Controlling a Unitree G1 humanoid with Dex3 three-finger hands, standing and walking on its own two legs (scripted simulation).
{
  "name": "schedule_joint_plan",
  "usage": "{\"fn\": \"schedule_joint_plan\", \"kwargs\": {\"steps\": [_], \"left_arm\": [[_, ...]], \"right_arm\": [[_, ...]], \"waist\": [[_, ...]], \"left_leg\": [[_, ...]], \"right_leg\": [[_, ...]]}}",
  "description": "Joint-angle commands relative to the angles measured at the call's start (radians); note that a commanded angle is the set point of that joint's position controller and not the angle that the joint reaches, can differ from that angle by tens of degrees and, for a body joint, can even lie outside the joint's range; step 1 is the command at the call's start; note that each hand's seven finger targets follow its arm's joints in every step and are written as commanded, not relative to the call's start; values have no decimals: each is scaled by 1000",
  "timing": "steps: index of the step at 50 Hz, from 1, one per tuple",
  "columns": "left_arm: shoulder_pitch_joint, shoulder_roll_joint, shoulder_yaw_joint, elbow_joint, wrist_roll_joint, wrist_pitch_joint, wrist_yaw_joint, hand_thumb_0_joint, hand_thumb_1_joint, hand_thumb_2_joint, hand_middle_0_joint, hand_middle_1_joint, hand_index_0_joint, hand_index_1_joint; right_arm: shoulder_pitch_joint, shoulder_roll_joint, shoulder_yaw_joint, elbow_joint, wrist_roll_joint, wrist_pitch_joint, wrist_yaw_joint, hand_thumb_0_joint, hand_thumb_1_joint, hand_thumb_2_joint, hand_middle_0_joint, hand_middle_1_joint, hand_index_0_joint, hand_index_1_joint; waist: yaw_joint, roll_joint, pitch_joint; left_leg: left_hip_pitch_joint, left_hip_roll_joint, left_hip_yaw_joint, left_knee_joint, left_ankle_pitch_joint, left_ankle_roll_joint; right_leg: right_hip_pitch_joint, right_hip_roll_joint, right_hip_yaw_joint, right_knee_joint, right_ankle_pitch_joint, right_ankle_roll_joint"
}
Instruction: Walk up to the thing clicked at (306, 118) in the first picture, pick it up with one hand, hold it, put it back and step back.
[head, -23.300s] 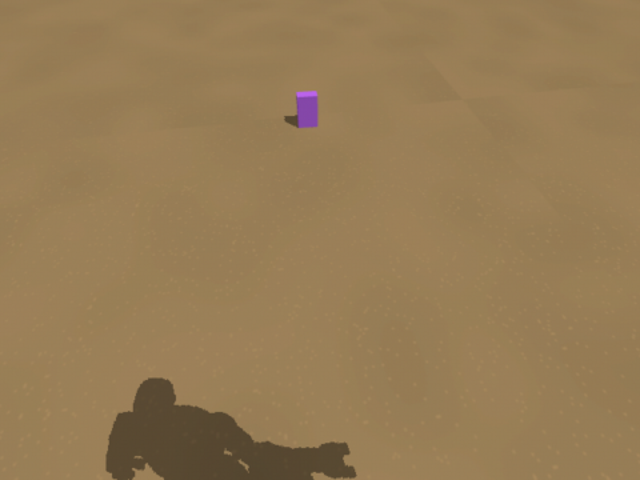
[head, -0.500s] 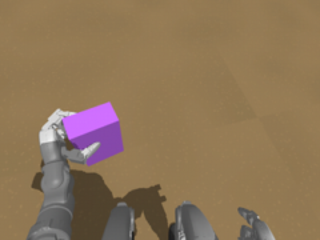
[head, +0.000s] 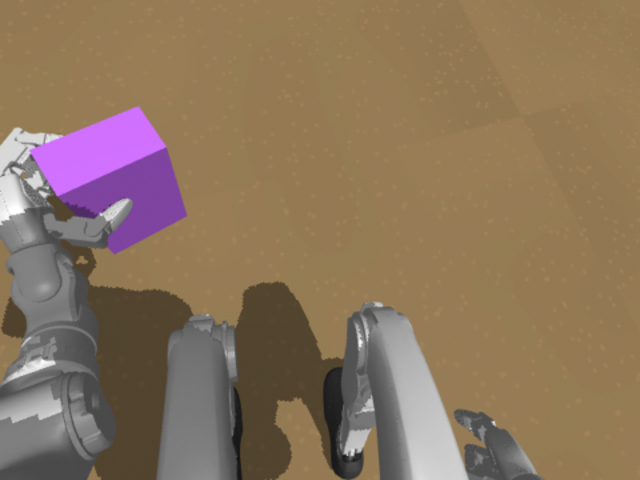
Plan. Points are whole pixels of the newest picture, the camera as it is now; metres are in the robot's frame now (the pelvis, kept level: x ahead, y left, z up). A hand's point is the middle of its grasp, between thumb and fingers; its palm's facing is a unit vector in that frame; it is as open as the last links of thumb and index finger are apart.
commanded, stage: crouch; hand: left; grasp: from the side
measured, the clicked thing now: (125, 190) +0.47 +0.22 -0.08
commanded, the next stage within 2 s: lower in 0.88 s
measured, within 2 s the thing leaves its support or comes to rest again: neither
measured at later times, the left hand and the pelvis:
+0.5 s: hand (106, 199) +0.49 +0.27 -0.16, palm faces +0.37 -0.93 -0.02, open 10.0 cm; pelvis -0.02 +0.00 -0.10, yaw -4 degrees
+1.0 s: hand (116, 209) +0.50 +0.28 -0.22, palm faces +0.33 -0.94 -0.03, open 9.9 cm; pelvis -0.01 +0.01 -0.13, yaw -7 degrees
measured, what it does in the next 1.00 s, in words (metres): lowers itself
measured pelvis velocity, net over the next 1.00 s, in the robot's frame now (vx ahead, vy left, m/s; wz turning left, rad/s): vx -0.01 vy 0.01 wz -0.11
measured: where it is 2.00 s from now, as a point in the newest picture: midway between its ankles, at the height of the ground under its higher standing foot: (286, 450)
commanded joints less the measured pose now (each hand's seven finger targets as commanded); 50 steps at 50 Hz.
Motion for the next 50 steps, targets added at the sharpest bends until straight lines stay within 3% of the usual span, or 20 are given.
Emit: {"fn": "schedule_joint_plan", "kwargs": {"steps": [1,2,3,4,6,7,8,9,11,12,13,18,22,27,33,38,43,49,50], "left_arm": [[-498,335,42,-239,-4,-108,-12,0,114,1329,-1305,-1465,-1315,-1475],[-484,338,47,-208,-3,-101,-21,0,81,1303,-1294,-1447,-1304,-1458],[-526,325,18,-220,-2,-98,-33,0,76,1295,-1293,-1444,-1304,-1453],[-511,339,38,-180,-2,-90,-42,0,75,1287,-1286,-1435,-1297,-1444],[-522,326,29,-161,-6,-77,-54,0,45,1250,-1276,-1413,-1290,-1419],[-546,358,43,-163,-4,-72,-52,0,35,1241,-1274,-1405,-1288,-1412],[-505,335,52,-109,-13,-63,-52,0,32,1235,-1274,-1404,-1290,-1409],[-533,360,62,-128,-13,-62,-48,0,21,1229,-1271,-1398,-1287,-1403],[-507,401,100,-115,-12,-60,-42,0,37,1221,-1262,-1389,-1279,-1392],[-499,398,98,-96,-9,-59,-43,0,52,1232,-1265,-1406,-1285,-1405],[-509,436,120,-109,-1,-61,-45,0,64,1241,-1264,-1404,-1284,-1404],[-554,495,149,-129,10,-76,-44,0,74,1236,-1257,-1390,-1276,-1391],[-535,535,176,-119,12,-75,-46,0,142,1233,-1232,-1371,-1252,-1368],[-510,540,148,-101,26,-70,-81,0,163,1213,-1236,-1358,-1255,-1355],[-494,555,164,-87,-2,-66,-97,0,185,1171,-1233,-1331,-1255,-1323],[-502,578,159,-113,5,-74,-97,0,203,1185,-1241,-1339,-1264,-1331],[-492,607,188,-146,4,-85,-78,0,206,1196,-1265,-1354,-1286,-1347],[-458,604,168,-142,14,-86,-83,0,192,1204,-1273,-1363,-1293,-1357],[-458,587,156,-124,11,-86,-86,0,173,1166,-1259,-1366,-1286,-1352]], "right_arm": [[141,-218,-56,-36,-3,-11,-20,0,-924,-913,199,300,200,300],[147,-219,-50,-35,-4,-8,-21,0,-932,-914,199,300,200,300],[140,-221,-49,-32,-5,-8,-24,0,-932,-914,199,300,200,300],[154,-230,-44,-26,-7,-6,-24,0,-936,-915,200,300,200,300],[148,-235,-36,-27,-9,-7,-25,0,-940,-914,200,300,200,300],[149,-242,-32,-26,-10,-5,-26,0,-936,-913,200,300,200,300],[146,-249,-27,-30,-12,-2,-24,0,-934,-912,200,300,200,300],[141,-259,-22,-31,-13,0,-24,0,-930,-911,200,300,200,300],[149,-267,-10,-33,-18,9,-23,0,-927,-910,200,300,200,300],[156,-271,-4,-33,-21,14,-22,0,-922,-908,200,300,200,300],[166,-280,0,-33,-25,18,-21,0,-922,-909,200,300,200,300],[149,-294,26,-35,-41,33,-18,0,-919,-908,200,300,200,300],[164,-305,46,-38,-57,42,-15,0,-916,-907,200,300,200,300],[151,-317,62,-33,-72,54,-15,0,-914,-905,200,299,200,299],[132,-346,82,-46,-80,56,-9,0,-908,-900,200,299,200,299],[117,-365,92,-50,-92,61,-7,0,-900,-898,200,299,200,299],[122,-380,104,-53,-106,69,-2,0,-905,-900,200,299,200,299],[106,-378,116,-57,-114,77,-1,0,-905,-899,200,299,199,299],[107,-383,119,-58,-113,76,0,0,-914,-900,199,298,199,298]], "waist": [[-4,273,-697],[-5,272,-704],[-22,290,-696],[-29,288,-694],[-38,286,-660],[-42,282,-630],[-45,269,-597],[-48,271,-581],[-35,265,-596],[-46,270,-596],[-51,282,-603],[-69,286,-550],[-80,307,-591],[-99,331,-530],[-106,329,-483],[-116,356,-468],[-112,411,-498],[-128,397,-467],[-144,398,-455]], "left_leg": [[414,-24,6,-205,81,-10],[420,-22,4,-190,100,-9],[410,-22,7,-177,83,-8],[405,-21,2,-159,110,-8],[379,-19,-4,-136,87,-6],[339,-21,-6,-126,51,-3],[328,-19,-18,-118,45,-4],[307,-19,-27,-109,19,-4],[297,-18,-30,-80,62,-6],[292,-18,-31,-66,92,-6],[297,-17,-38,-57,115,-8],[221,-11,-42,-9,63,-3],[210,-11,-32,47,124,-3],[175,-3,-36,79,111,-4],[150,-1,-67,103,89,-7],[172,4,-81,123,103,-12],[235,9,-98,134,174,-22],[194,9,-91,158,169,-15],[202,10,-101,156,179,-17]], "right_leg": [[284,35,27,-156,100,-20],[271,36,21,-139,114,-20],[244,37,17,-126,105,-21],[241,35,8,-103,128,-20],[195,34,-3,-74,114,-19],[178,36,-8,-66,86,-17],[153,32,-20,-50,84,-15],[131,33,-26,-37,69,-16],[138,34,-32,-8,100,-15],[137,35,-36,5,122,-16],[141,33,-39,20,141,-15],[111,42,-47,53,109,-12],[161,49,-49,75,162,-7],[127,57,-61,95,155,-8],[90,58,-90,133,142,-7],[72,57,-101,157,159,-8],[73,58,-111,183,211,-11],[88,63,-112,176,211,-10],[77,60,-119,185,218,-10]]}}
